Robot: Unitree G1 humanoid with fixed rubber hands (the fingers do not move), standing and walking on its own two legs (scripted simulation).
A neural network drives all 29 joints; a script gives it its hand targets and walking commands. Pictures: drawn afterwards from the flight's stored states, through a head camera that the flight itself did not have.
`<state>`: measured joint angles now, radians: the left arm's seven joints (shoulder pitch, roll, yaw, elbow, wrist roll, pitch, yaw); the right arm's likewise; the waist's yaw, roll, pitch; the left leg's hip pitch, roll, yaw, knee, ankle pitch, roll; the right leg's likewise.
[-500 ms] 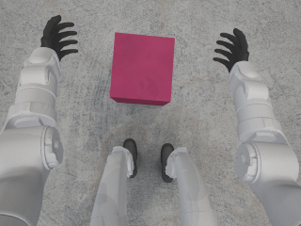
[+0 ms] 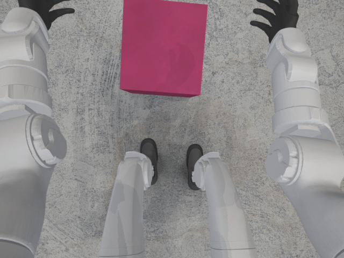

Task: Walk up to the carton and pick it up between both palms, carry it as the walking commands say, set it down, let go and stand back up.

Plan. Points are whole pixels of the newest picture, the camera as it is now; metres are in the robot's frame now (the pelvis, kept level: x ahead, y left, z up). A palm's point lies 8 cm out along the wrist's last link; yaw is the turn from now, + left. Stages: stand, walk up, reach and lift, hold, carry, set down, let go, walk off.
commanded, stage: reach and lift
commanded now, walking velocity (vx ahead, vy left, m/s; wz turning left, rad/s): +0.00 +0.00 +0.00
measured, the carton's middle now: (163, 56) +0.55 +0.03 -0.50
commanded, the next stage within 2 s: none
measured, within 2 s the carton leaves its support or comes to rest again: neither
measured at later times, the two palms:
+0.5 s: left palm (78, 42) +0.54 +0.25 -0.27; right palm (244, 51) +0.52 -0.18 -0.28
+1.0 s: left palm (99, 57) +0.53 +0.24 -0.41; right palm (225, 63) +0.52 -0.17 -0.42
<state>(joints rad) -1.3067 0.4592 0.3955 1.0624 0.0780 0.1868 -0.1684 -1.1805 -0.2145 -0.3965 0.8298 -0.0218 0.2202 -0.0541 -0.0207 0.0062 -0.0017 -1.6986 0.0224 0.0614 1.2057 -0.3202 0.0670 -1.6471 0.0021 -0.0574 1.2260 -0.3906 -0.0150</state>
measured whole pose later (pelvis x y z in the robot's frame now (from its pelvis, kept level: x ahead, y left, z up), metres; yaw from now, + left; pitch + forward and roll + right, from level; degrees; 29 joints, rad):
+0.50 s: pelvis -0.03 -0.01 -0.16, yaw -1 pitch +44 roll -3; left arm -1.45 0.55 0.19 1.10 -0.09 0.21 -0.09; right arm -1.34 -0.28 -0.28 0.90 0.11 0.24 -0.13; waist -0.02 -0.01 0.14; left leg -2.13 0.05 0.05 1.85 -0.49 0.08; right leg -2.06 -0.01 -0.09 1.87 -0.58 -0.04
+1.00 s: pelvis -0.04 -0.01 -0.25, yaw -1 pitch +33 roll -3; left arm -1.62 0.57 0.05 1.25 -0.21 0.11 -0.01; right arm -1.51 -0.34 -0.18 1.08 0.20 0.14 -0.14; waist 0.00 -0.03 0.47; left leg -2.24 0.08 0.06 2.19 -0.53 0.11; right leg -2.16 -0.02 -0.09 2.22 -0.64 -0.05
